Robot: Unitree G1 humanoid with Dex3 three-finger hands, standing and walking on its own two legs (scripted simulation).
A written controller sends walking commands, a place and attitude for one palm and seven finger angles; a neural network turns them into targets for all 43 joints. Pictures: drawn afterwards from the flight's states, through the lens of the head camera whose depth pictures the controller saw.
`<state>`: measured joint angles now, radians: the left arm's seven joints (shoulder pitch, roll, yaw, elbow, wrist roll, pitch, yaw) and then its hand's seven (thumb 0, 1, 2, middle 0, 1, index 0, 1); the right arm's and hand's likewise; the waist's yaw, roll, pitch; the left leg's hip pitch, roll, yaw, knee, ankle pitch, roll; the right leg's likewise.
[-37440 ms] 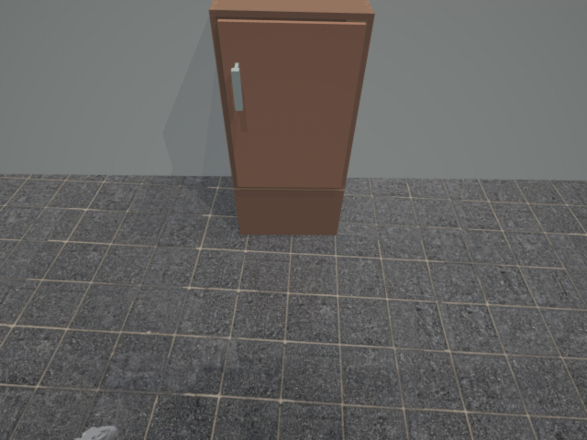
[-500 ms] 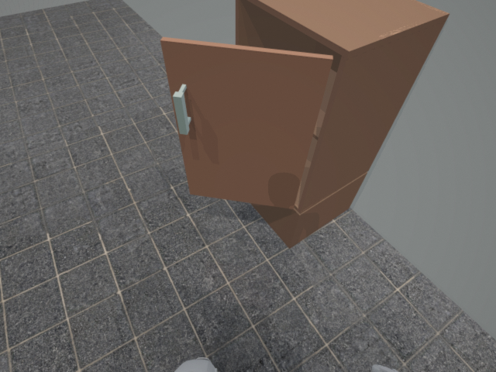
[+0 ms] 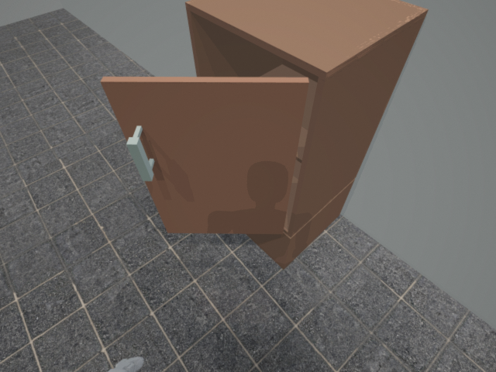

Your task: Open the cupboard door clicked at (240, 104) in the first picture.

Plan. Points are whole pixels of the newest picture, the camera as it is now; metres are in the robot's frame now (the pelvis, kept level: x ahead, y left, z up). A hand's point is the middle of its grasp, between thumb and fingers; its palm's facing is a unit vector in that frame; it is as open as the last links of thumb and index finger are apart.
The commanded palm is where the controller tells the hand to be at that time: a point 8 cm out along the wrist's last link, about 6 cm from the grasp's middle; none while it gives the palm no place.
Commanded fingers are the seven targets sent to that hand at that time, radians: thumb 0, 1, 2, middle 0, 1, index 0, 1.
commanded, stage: come to a stop and stand still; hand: left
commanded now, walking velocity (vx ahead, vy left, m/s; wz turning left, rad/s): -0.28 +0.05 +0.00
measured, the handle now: (143, 153) +0.56 +0.26 -0.03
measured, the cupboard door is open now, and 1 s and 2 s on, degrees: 46 46 46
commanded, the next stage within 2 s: look again from close up in 1.80 s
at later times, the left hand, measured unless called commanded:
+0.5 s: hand out of the picture +0.02 +0.22 -0.17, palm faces +0.01 -0.95 -0.30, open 7.4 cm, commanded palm none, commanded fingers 0.00 0.90 0.90 -0.20 -0.30 -0.20 -0.30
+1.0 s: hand out of the picture -0.04 +0.15 -0.16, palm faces -0.01 -0.97 -0.23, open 7.3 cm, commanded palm none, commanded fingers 0.00 0.90 0.90 -0.20 -0.30 -0.20 -0.30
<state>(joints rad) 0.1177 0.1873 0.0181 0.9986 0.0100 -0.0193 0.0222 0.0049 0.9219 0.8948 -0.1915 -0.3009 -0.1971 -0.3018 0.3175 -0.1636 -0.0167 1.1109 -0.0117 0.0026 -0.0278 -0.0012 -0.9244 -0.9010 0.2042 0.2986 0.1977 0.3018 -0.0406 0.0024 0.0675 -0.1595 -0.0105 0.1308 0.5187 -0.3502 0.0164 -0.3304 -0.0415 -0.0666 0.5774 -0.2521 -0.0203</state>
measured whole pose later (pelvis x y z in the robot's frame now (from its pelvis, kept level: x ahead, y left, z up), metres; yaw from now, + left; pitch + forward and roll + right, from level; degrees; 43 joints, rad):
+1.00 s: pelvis -0.05 -0.03 +0.01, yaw +0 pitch -1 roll +1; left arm 0.30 0.14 -0.01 1.07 0.01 0.00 0.03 0.01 0.92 0.89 -0.20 -0.30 -0.20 -0.30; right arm 0.40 -0.17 0.00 1.12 -0.02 0.00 -0.01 0.00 -0.92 -0.90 0.20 0.30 0.19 0.30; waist -0.02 0.03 0.03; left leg -0.23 0.04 0.10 0.47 -0.22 -0.02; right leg -0.23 0.00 -0.04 0.53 -0.29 -0.03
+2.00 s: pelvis -0.01 -0.05 +0.01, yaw +0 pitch -1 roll +1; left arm 0.28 0.14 0.00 1.12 0.01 -0.02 0.04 0.01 0.92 0.89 -0.20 -0.30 -0.20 -0.30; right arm 0.27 -0.14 0.00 1.15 -0.02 -0.02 -0.03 0.00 -0.92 -0.90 0.20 0.30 0.20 0.30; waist 0.00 0.02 0.03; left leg -0.14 0.07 0.08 0.41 -0.25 -0.06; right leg -0.13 0.03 -0.05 0.46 -0.32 -0.06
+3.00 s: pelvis +0.00 +0.01 +0.00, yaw -1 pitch +1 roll +2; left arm 0.27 0.17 0.06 1.05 0.02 0.04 0.04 0.01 0.91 0.89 -0.19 -0.30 -0.20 -0.30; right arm 0.29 -0.14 -0.02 1.03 -0.04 -0.01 -0.02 0.00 -0.91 -0.90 0.20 0.30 0.20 0.30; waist 0.01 -0.03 0.07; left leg -0.19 -0.02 0.14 0.49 -0.32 0.05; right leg -0.38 -0.07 -0.06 0.97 -0.54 -0.04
